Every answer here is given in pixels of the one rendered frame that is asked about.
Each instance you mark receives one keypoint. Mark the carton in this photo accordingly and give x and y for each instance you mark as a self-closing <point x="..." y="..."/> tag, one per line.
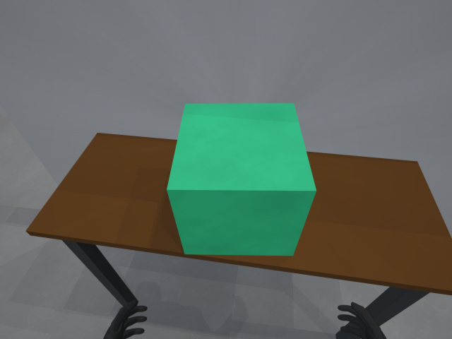
<point x="240" y="182"/>

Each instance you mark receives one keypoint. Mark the table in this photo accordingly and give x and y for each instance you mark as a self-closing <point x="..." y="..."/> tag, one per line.
<point x="372" y="220"/>

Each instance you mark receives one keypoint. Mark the right robot hand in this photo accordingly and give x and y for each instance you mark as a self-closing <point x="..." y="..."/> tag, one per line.
<point x="369" y="329"/>

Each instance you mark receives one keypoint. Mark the left robot hand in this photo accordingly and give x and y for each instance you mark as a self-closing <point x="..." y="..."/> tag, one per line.
<point x="118" y="327"/>

